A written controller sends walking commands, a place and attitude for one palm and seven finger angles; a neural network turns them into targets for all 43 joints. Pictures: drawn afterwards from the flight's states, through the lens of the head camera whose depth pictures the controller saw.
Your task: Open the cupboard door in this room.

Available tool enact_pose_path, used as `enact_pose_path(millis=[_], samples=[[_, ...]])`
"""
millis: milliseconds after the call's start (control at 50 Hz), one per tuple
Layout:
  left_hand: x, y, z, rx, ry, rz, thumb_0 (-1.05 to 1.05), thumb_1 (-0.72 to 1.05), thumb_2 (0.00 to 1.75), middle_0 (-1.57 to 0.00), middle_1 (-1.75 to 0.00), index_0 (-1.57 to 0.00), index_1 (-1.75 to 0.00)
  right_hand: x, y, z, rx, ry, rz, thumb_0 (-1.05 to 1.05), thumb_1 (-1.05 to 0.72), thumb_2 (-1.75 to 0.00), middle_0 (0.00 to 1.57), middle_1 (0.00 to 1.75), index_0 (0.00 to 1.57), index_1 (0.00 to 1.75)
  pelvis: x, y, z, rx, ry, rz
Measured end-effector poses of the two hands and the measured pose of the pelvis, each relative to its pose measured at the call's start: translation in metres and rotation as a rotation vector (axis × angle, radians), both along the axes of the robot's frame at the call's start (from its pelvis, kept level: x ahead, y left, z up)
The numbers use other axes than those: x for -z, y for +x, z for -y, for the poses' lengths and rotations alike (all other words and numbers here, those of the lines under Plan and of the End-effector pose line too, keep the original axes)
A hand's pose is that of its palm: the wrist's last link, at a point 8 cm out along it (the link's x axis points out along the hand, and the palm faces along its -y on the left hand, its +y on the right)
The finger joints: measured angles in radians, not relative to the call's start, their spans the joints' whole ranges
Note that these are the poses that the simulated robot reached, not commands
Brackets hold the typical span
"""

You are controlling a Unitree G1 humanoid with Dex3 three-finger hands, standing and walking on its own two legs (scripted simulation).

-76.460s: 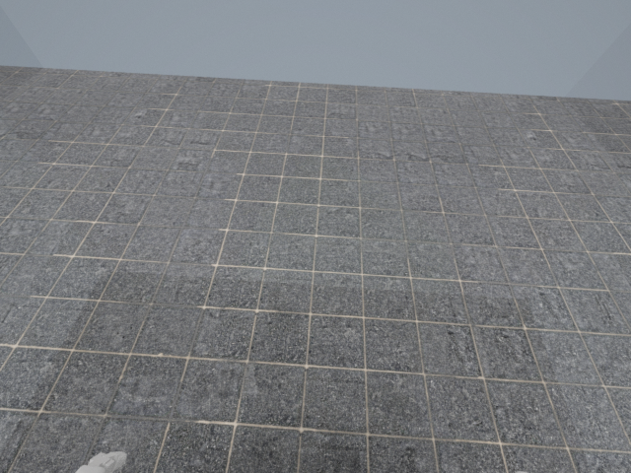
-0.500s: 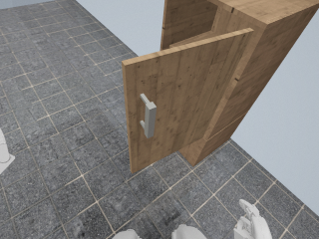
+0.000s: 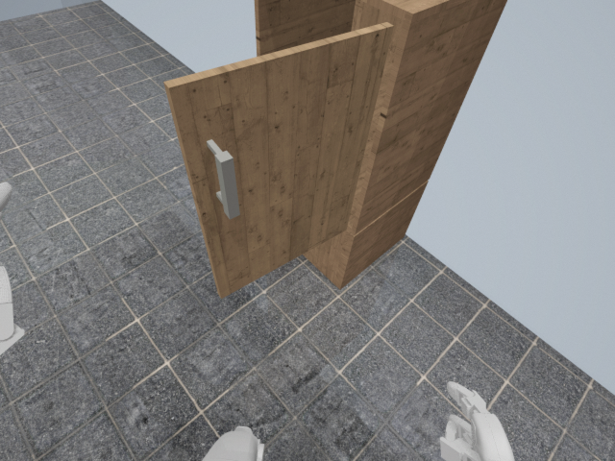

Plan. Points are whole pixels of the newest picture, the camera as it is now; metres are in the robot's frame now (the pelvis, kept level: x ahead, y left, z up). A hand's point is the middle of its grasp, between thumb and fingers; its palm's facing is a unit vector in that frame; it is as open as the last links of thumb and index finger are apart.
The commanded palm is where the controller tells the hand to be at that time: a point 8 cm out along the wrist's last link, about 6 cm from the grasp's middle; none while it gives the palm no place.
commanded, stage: stop stepping back and stand still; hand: left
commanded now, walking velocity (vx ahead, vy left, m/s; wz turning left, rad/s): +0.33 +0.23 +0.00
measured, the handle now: (222, 180) +0.53 +0.20 +0.02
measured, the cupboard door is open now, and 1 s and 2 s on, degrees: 83 83 83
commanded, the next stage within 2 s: let the arm hang, fingers relaxed in 1.44 s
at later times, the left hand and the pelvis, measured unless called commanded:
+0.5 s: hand out of the picture +0.10 +0.29 +0.18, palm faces +0.52 -0.69 -0.51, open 7.4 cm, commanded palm +0.06 +0.31 +0.18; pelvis -0.07 +0.00 -0.01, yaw +2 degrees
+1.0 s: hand out of the picture +0.10 +0.32 +0.16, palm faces +0.47 -0.73 -0.50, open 7.4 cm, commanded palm +0.04 +0.34 +0.18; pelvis -0.08 +0.04 -0.01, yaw +4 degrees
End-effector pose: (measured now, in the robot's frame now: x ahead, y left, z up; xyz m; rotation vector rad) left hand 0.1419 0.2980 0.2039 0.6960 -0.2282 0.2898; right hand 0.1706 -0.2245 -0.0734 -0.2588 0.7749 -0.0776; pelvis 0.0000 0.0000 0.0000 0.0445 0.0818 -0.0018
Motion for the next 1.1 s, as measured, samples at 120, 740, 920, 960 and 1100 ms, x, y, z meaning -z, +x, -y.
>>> enact_pose_path(millis=[120, 740, 920, 960, 1100], samples=[[0.022, -0.011, -0.019, -0.199, -0.124, 0.016, 0.01, 0.88, 0.9, -0.22, -0.31, -0.22, -0.31, 0.008, -0.045, 0.033, 0.075, -0.049, -0.041, 0.01, -0.91, -0.9, 0.2, 0.3, 0.2, 0.3, -0.003, -0.012, 0.002, -0.017, 0.018, 0.013], [0.041, -0.081, -0.026, -0.121, -0.211, 0.091, 0.01, 0.89, 0.9, -0.21, -0.31, -0.21, -0.3, 0.003, -0.093, -0.013, -0.002, -0.083, 0.048, 0.01, -0.91, -0.9, 0.2, 0.3, 0.2, 0.3, 0.009, -0.078, -0.022, -0.078, -0.033, 0.108], [0.002, -0.081, -0.04, -0.121, -0.034, 0.123, 0.01, 0.89, 0.9, -0.21, -0.31, -0.21, -0.3, 0.006, -0.076, -0.039, -0.022, 0.044, 0.106, 0.01, -0.91, -0.9, 0.2, 0.3, 0.2, 0.3, 0.007, -0.078, -0.025, -0.077, -0.048, 0.104], [0.012, -0.081, -0.045, -0.138, -0.069, 0.084, 0.01, 0.89, 0.9, -0.21, -0.31, -0.21, -0.3, 0.009, -0.077, -0.042, -0.014, 0.049, 0.09, 0.01, -0.91, -0.9, 0.2, 0.3, 0.2, 0.3, 0.006, -0.078, -0.03, -0.074, -0.055, 0.099], [0.05, -0.088, -0.061, -0.177, -0.193, -0.042, 0.01, 0.89, 0.9, -0.21, -0.31, -0.21, -0.3, 0.004, -0.089, -0.048, -0.003, -0.011, 0.035, 0.01, -0.91, -0.9, 0.2, 0.3, 0.2, 0.3, 0.002, -0.08, -0.045, -0.065, -0.041, 0.1]])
